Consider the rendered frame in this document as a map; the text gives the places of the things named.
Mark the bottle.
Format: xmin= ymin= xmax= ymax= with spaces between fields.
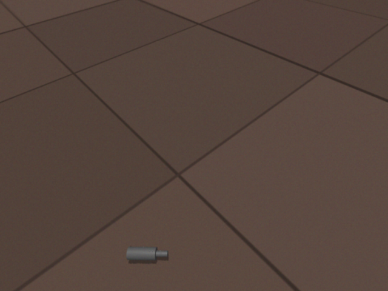
xmin=126 ymin=247 xmax=168 ymax=260

